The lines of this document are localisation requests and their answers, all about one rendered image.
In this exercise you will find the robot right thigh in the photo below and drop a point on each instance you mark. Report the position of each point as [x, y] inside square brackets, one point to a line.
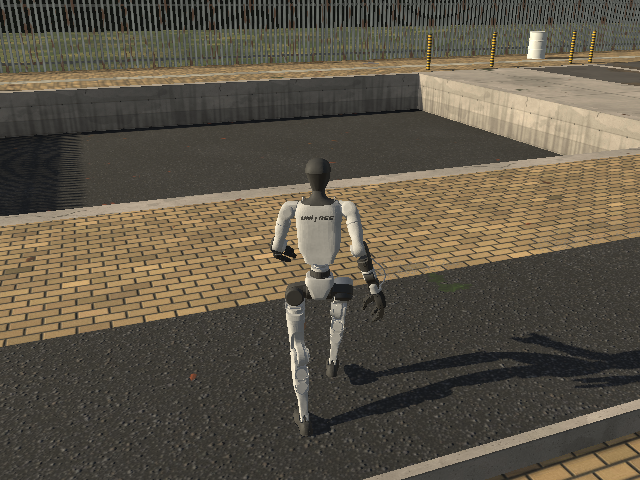
[342, 292]

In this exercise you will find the robot right hand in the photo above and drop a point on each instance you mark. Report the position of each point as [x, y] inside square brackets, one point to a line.
[379, 298]

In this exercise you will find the right robot upper arm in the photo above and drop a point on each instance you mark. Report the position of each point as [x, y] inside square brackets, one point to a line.
[351, 213]

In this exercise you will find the left robot upper arm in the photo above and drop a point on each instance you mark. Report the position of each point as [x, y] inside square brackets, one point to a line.
[283, 223]

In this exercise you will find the robot right shin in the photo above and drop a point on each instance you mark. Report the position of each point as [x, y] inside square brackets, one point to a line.
[336, 334]

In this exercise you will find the left robot forearm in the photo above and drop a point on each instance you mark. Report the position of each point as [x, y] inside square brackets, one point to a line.
[275, 252]

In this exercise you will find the robot left hand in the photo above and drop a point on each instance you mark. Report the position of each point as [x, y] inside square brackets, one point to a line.
[289, 252]

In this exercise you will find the right robot forearm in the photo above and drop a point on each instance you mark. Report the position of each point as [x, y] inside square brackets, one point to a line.
[368, 271]

